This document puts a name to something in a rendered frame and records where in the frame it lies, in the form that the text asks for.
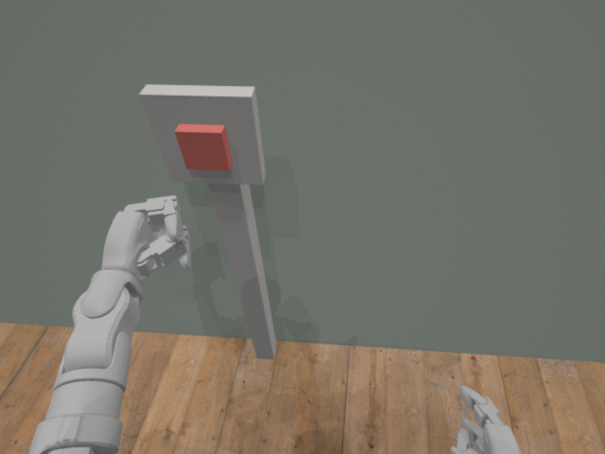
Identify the button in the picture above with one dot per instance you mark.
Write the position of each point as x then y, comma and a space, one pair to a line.
204, 147

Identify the left robot forearm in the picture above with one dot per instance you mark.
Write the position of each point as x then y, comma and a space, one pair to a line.
83, 414

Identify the robot left hand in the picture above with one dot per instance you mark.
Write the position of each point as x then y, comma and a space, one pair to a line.
131, 246

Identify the panel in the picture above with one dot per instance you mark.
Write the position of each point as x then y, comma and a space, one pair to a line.
166, 107

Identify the robot right hand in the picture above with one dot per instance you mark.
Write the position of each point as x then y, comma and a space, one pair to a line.
494, 438

